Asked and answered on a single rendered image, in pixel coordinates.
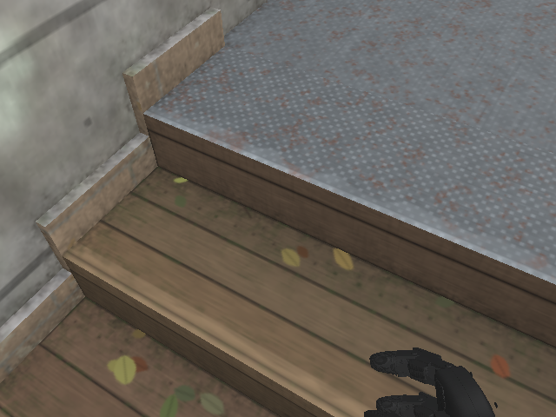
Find stairs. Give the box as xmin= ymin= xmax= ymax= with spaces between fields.
xmin=0 ymin=114 xmax=556 ymax=417

